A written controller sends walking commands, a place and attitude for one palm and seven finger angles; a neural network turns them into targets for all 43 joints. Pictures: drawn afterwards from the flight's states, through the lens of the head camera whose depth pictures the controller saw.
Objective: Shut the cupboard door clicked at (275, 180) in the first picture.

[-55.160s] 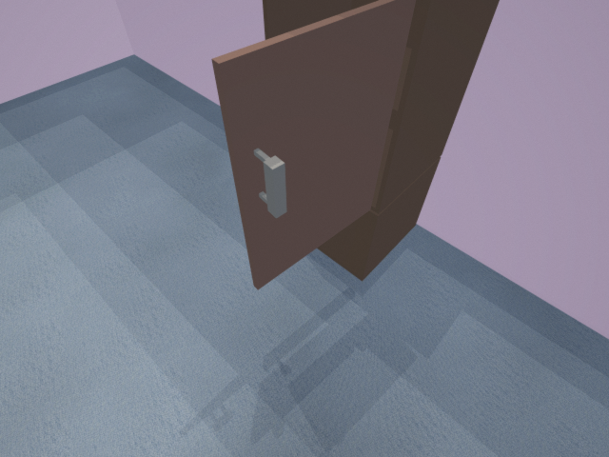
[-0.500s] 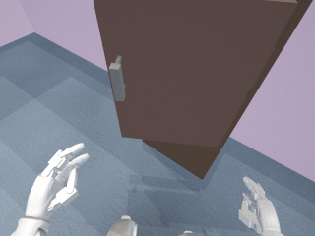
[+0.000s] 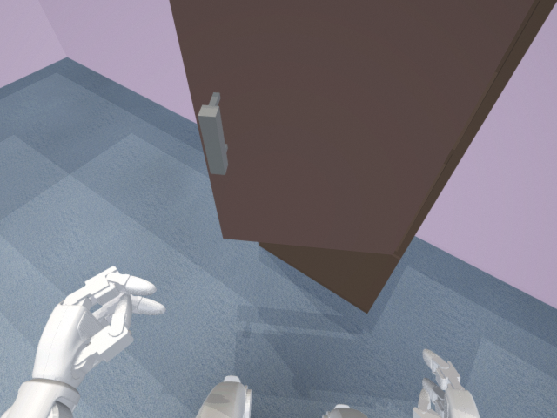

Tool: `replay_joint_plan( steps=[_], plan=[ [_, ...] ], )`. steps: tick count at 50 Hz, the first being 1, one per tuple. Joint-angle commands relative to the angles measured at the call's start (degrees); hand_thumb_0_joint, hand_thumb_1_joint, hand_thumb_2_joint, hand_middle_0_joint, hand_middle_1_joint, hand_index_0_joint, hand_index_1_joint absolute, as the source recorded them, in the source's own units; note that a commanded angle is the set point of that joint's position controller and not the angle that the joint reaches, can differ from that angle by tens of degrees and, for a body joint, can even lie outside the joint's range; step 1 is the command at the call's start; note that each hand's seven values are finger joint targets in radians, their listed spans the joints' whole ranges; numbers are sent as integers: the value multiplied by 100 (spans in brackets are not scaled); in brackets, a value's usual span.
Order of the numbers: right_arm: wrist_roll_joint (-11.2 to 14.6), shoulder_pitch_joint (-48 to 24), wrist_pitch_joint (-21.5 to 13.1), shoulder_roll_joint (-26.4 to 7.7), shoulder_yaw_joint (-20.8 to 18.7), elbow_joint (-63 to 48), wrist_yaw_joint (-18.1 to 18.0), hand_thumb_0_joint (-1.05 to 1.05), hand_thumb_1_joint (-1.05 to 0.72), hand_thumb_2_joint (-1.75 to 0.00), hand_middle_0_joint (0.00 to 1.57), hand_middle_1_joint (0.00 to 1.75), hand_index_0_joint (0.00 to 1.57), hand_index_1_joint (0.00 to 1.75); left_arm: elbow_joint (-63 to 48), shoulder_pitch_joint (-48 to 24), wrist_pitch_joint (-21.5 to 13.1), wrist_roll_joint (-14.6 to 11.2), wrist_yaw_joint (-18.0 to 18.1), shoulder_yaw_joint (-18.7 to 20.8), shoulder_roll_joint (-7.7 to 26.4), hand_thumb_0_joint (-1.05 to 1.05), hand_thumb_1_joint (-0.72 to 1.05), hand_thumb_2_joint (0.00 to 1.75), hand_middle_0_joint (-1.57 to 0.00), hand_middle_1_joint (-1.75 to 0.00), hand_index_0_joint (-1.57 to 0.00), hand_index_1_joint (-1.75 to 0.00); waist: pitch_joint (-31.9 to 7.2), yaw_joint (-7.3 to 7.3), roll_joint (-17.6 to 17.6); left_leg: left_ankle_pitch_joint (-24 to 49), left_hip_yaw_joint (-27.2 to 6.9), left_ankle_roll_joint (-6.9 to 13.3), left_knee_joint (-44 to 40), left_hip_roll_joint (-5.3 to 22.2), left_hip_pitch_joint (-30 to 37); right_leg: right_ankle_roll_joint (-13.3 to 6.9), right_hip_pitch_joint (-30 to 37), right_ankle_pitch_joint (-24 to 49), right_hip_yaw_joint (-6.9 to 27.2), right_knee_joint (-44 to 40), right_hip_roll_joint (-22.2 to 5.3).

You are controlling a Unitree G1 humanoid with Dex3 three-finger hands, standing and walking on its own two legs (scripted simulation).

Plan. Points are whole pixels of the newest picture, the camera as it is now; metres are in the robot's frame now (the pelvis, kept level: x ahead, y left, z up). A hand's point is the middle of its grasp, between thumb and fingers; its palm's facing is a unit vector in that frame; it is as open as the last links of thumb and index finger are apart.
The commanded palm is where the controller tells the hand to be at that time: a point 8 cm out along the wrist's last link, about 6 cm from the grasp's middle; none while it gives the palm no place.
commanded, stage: raise the hand and make a fist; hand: left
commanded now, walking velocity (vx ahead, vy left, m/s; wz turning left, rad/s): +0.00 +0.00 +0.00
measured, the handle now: (217, 133) +0.52 +0.14 +0.11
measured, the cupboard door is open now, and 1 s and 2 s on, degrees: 29 29 29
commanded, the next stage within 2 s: bring the fist close to the handle in 1.10 s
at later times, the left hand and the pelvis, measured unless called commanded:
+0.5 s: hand (110, 322) +0.21 +0.21 +0.09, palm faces -0.03 -1.00 -0.04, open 3.1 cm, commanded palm +0.19 +0.26 +0.10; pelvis +0.00 +0.02 +0.02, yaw +1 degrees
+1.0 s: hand (126, 308) +0.23 +0.19 +0.11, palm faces -0.05 -1.00 -0.04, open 3.1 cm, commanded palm +0.20 +0.24 +0.11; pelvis +0.01 +0.00 +0.03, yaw +1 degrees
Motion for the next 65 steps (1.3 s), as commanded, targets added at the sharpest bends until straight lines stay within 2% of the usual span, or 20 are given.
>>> replay_joint_plan(
  steps=[1, 5, 7, 11, 20, 22, 25, 27, 34, 36, 37, 38, 42, 46, 52, 56, 57, 60, 63, 65],
  plan=[
    [41, -571, -356, -797, -311, -1052, 12, 0, -90, -90, 20, 30, 20, 30, -1222, 5, -592, -16, 112, 280, 618, 0, 90, 90, -95, -112, -95, -112, -927, 84, -79, 690, -123, 189, -994, -208, 1393, -76, 49, 931, 56, -1123, 152],
    [47, -539, -330, -836, -281, -1124, 30, 0, -90, -90, 20, 30, 20, 30, -1502, -15, -600, 57, 174, 139, 624, 0, 90, 90, -102, -120, -102, -120, -920, 62, 184, 611, -174, 185, -1185, -200, 1640, -116, 63, 938, -36, -1141, 181],
    [21, -525, -299, -871, -269, -1122, 19, 0, -90, -90, 20, 30, 20, 30, -1645, -148, -569, 103, 261, 249, 787, 0, 90, 90, -106, -124, -106, -124, -988, 68, 216, 578, -243, 192, -1256, -180, 1738, -135, 90, 970, -82, -1114, 215],
    [47, -514, -205, -874, -226, -1215, 36, 0, -90, -90, 20, 30, 20, 30, -1760, -164, -445, 131, 357, 107, 657, 0, 90, 90, -113, -132, -113, -132, -907, 16, 308, 420, -282, 157, -1454, -169, 1933, -125, 151, 957, -145, -1213, 219],
    [61, -483, -59, -878, -98, -1335, 43, 0, -90, -90, 20, 30, 20, 30, -1613, -479, -118, 132, 269, 38, 657, 0, 90, 90, -130, -150, -130, -150, -677, -18, 224, 370, -266, 152, -1655, -189, 2065, -132, 453, 1004, -150, -1506, 243],
    [54, -483, -65, -900, -76, -1333, 43, 0, -90, -90, 20, 30, 20, 30, -1616, -584, -96, 119, 252, 155, 795, 0, 90, 90, -130, -150, -130, -150, -666, 21, 283, 461, -274, 156, -1670, -196, 2108, -155, 552, 1083, -124, -1540, 256],
    [62, -502, -71, -876, -51, -1343, 51, 0, -90, -90, 20, 30, 20, 30, -1563, -615, -49, 82, 208, 86, 698, 0, 90, 90, -130, -150, -130, -150, -628, -14, 230, 494, -225, 158, -1682, -205, 2155, -128, 572, 1108, -115, -1637, 244],
    [53, -504, -73, -901, -41, -1297, 40, 0, -90, -90, 20, 30, 20, 30, -1479, -735, -24, 62, 181, 212, 833, 0, 90, 90, -130, -150, -130, -150, -570, 7, 150, 513, -215, 165, -1686, -215, 2110, -138, 666, 1101, -84, -1696, 247],
    [93, -534, -132, -896, -18, -1284, 32, 0, -90, -90, 20, 30, 20, 30, -1591, -912, 82, 29, 196, 199, 839, 0, 90, 90, -130, -150, -130, -150, -602, 33, 300, 576, -185, 162, -1851, -223, 2331, -122, 833, 1154, -58, -1852, 206],
    [96, -521, -144, -909, -36, -1260, 18, 0, -90, -90, 20, 30, 20, 30, -1431, -839, 114, -1, 203, 238, 831, 0, 90, 90, -130, -150, -130, -150, -531, 17, 15, 549, -164, 167, -1865, -235, 2276, -95, 859, 1112, -33, -1928, 202],
    [90, -529, -136, -919, -37, -1226, 16, 0, -90, -90, 20, 30, 20, 30, -1304, -770, 135, 20, 197, 295, 879, 0, 90, 90, -130, -150, -130, -150, -495, 80, 38, 613, -153, 167, -1852, -240, 2231, -116, 923, 1147, -18, -1923, 209],
    [100, -520, -138, -893, -33, -1241, 28, 0, -90, -90, 20, 30, 20, 30, -1327, -740, 124, 12, 181, 167, 731, 0, 90, 90, -130, -150, -130, -150, -498, 45, 13, 657, -133, 170, -1866, -247, 2266, -103, 937, 1209, -36, -1930, 191],
    [86, -516, -147, -934, -64, -1194, 32, 0, -90, -90, 20, 30, 20, 30, -1172, -806, 63, -25, 155, 297, 850, 0, 90, 90, -130, -150, -130, -150, -447, 76, -171, 729, -70, 175, -1762, -277, 2123, -87, 1000, 1222, 89, -1986, 166],
    [100, -519, -181, -920, -70, -1206, 39, 0, -90, -90, 20, 30, 20, 30, -1305, -882, -72, -27, 140, 212, 794, 0, 90, 90, -130, -150, -130, -150, -529, 44, 27, 773, -21, 177, -1704, -279, 2175, -77, 945, 1262, 131, -1952, 142],
    [91, -500, -162, -913, -87, -1141, 33, 0, -90, -90, 20, 30, 20, 30, -1295, -908, -120, -18, 140, 317, 917, 0, 90, 90, -130, -150, -130, -150, -598, 63, -4, 940, 3, 195, -1608, -285, 2126, -73, 1045, 1481, 204, -1909, 135],
    [120, -516, -152, -891, -87, -1166, 35, 0, -90, -90, 20, 30, 20, 30, -1347, -902, -101, -16, 138, 187, 782, 0, 90, 90, -130, -150, -130, -150, -599, 13, 67, 925, 9, 198, -1655, -276, 2231, -53, 970, 1517, 161, -1920, 129],
    [109, -510, -140, -909, -89, -1141, 26, 0, -90, -90, 20, 30, 20, 30, -1298, -922, -75, -10, 136, 265, 886, 0, 90, 90, -130, -150, -130, -150, -576, 42, -34, 953, 3, 206, -1621, -277, 2168, -60, 1043, 1538, 212, -1935, 138],
    [119, -526, -128, -887, -87, -1162, 23, 0, -90, -90, 20, 30, 20, 30, -1181, -851, -55, -62, 109, 209, 750, 0, 90, 90, -130, -150, -130, -150, -535, 22, -200, 916, 15, 200, -1627, -278, 2119, -36, 1020, 1506, 209, -1966, 122],
    [104, -497, -131, -941, -50, -1061, -12, 0, -90, -90, 20, 30, 20, 30, -1049, -1742, -85, -11, 120, 47, 747, 0, 90, 90, -130, -150, -130, -150, -383, -147, -204, 722, -11, 215, -1529, -265, 2012, -28, 789, 1224, 269, -1987, 112],
    [113, -501, -156, -943, -51, -1033, -27, 0, -90, -90, 20, 30, 20, 30, -941, -2021, -94, 21, 138, -54, 676, 0, 90, 90, -130, -150, -130, -150, -514, -149, -99, 638, -16, 210, -1528, -262, 2060, -34, 737, 1104, 272, -1973, 99]
  ],
)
